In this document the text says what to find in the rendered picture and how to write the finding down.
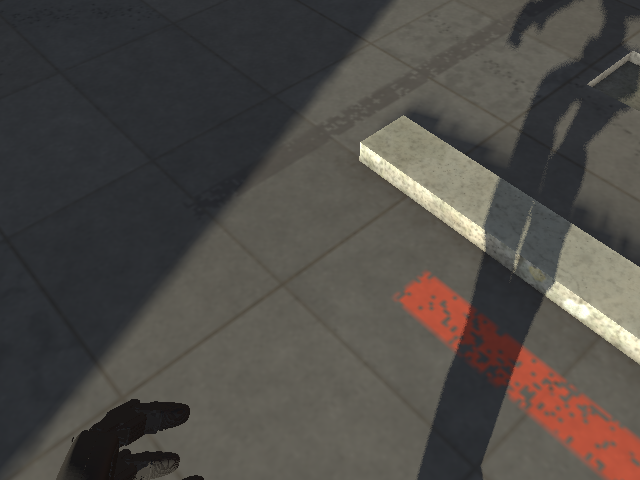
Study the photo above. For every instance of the left robot hand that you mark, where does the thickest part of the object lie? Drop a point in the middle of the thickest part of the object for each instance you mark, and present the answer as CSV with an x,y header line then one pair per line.
x,y
94,454

